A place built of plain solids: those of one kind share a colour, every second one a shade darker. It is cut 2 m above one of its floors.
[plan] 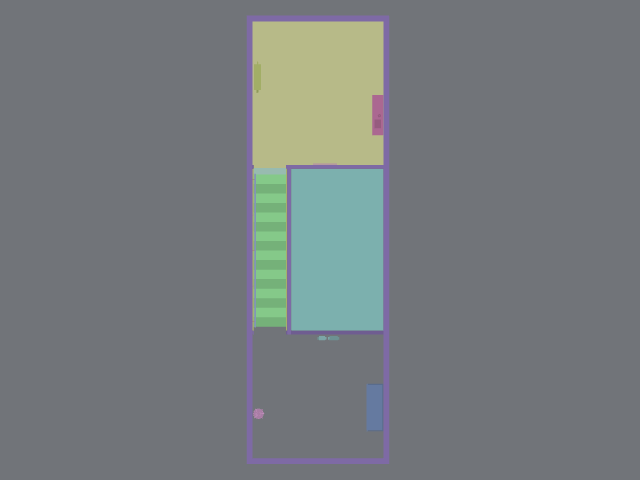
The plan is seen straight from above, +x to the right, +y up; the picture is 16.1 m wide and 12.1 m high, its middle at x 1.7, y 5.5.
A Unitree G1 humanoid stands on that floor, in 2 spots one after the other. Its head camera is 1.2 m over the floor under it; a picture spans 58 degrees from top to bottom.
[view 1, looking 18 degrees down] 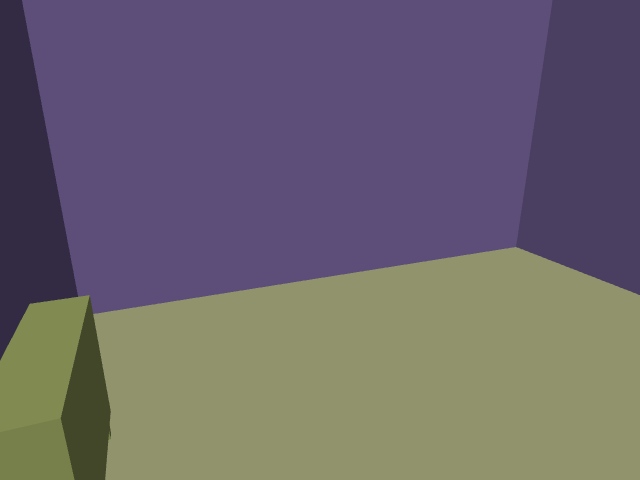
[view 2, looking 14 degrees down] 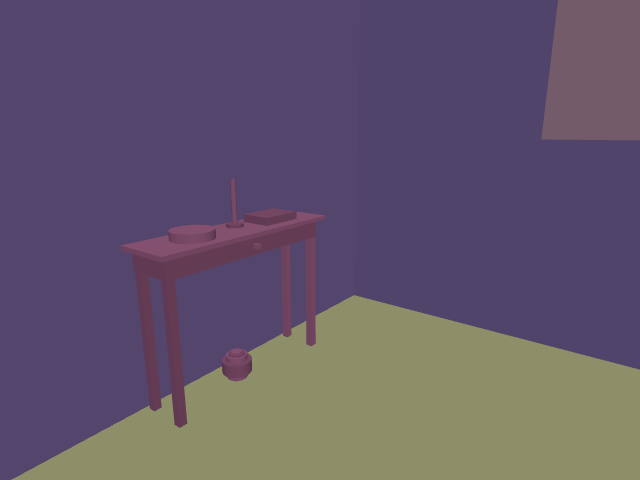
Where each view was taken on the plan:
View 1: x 0.44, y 8.39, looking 68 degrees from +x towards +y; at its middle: wall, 2.97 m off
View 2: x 1.65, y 10.01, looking -53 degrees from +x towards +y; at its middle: wall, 2.83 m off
